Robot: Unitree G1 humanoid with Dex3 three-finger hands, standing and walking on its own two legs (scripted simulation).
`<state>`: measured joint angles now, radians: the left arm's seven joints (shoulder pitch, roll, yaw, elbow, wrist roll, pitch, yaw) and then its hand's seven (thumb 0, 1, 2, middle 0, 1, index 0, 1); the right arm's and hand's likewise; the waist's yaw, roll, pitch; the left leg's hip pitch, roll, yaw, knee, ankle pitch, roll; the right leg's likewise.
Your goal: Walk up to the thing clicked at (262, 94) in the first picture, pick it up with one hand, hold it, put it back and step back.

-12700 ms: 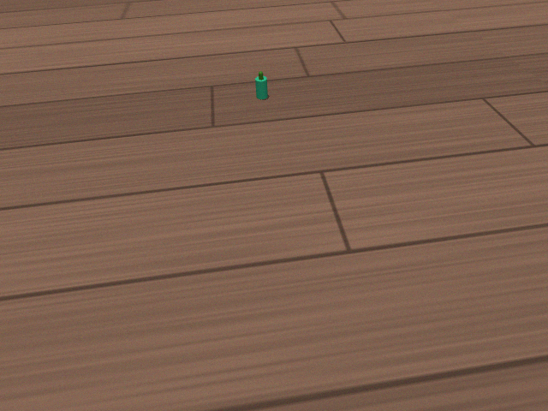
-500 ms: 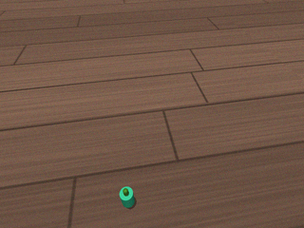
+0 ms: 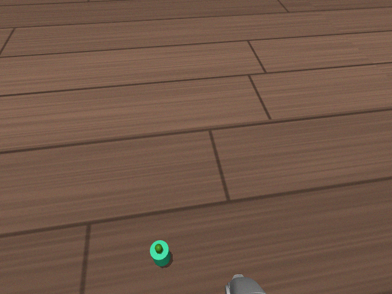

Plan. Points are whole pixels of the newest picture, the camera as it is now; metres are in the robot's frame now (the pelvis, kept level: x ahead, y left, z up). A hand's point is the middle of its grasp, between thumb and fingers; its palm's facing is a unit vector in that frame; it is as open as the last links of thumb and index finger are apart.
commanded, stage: walk up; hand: left
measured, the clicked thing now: (160, 252) +0.36 +0.16 -0.67
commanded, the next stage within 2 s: stand in 1.42 s
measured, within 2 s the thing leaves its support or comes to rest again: neither
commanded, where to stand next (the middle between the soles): +0.01 -0.03 m, yaw +0 degrees
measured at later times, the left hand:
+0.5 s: hand out of the picture +0.08 +0.23 -0.15, palm faces +0.07 -0.93 -0.37, open 7.4 cm
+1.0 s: hand out of the picture -0.05 +0.26 -0.14, palm faces +0.03 -0.91 -0.42, open 7.4 cm
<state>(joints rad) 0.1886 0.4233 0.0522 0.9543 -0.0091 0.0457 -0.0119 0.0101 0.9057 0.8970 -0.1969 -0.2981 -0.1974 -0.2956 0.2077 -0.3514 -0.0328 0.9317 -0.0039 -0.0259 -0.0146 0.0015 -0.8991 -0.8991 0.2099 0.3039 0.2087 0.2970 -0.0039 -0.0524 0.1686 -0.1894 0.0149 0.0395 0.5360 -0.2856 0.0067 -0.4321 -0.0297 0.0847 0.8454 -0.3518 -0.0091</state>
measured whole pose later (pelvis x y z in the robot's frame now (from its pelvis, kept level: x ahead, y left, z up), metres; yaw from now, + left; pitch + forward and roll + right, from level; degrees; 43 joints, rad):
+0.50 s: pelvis -0.04 -0.04 -0.02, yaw +5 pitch -3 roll +1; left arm 0.09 0.37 0.04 0.83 0.02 0.03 0.00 0.01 0.90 0.90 -0.20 -0.30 -0.20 -0.30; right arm 0.21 -0.39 -0.03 0.95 -0.02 0.04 0.00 0.00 -0.90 -0.90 0.21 0.30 0.21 0.30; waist 0.00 -0.02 0.14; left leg -0.24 -0.04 -0.02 0.69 -0.40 0.01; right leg -0.43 -0.06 -0.07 0.70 -0.22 -0.03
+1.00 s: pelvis -0.05 -0.02 +0.00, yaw +3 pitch -3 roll +0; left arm 0.31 0.38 0.03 0.96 0.03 -0.06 0.00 0.01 0.90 0.90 -0.20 -0.30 -0.20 -0.30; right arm 0.17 -0.41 -0.05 0.89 -0.02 0.02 0.04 0.00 -0.90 -0.90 0.21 0.30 0.21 0.30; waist 0.04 0.05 0.09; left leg -0.37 0.04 -0.03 0.74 -0.39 0.02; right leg -0.19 -0.03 0.02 0.54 -0.31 0.02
